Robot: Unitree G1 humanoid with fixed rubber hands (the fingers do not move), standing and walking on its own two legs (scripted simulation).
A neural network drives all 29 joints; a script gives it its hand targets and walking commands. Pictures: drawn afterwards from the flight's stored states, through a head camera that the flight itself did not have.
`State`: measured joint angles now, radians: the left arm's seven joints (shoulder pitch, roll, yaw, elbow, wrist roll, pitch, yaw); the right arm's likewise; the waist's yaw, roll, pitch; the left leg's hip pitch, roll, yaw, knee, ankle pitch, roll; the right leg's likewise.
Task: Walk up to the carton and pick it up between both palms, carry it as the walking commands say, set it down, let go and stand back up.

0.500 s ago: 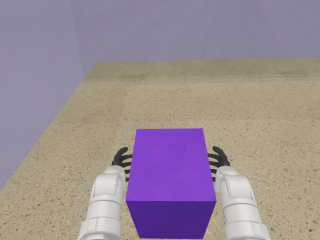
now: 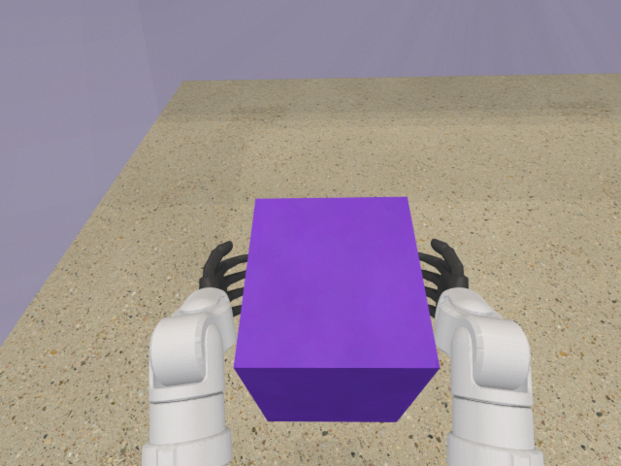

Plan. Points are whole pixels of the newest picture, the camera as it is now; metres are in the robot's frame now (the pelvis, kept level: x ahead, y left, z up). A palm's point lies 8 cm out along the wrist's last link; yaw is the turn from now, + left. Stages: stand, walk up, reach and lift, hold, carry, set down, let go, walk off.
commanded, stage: carry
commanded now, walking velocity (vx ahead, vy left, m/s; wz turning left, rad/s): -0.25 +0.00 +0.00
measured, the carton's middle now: (331, 318) +0.32 +0.01 +0.05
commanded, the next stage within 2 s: none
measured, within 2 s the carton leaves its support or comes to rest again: neither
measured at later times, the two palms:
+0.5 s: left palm (183, 395) +0.19 +0.16 +0.09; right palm (452, 393) +0.20 -0.12 +0.10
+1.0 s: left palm out of the picture +0.05 +0.16 +0.10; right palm out of the picture +0.06 -0.11 +0.10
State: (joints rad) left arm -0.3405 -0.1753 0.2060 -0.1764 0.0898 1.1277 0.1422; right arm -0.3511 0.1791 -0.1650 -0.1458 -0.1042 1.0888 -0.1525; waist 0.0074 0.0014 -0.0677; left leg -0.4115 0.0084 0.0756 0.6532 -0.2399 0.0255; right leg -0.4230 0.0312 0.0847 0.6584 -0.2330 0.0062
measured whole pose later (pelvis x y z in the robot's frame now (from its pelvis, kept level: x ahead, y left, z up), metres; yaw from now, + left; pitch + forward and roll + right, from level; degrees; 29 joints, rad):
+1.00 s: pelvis -0.23 +0.02 -0.01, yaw +1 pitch -1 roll -1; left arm -0.28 -0.16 0.16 -0.24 0.04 1.22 0.18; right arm -0.26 0.15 -0.11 -0.24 -0.04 1.18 -0.20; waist 0.01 0.03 -0.06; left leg -0.54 0.04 0.08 0.70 -0.25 0.01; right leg -0.43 -0.03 0.04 0.73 -0.31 0.04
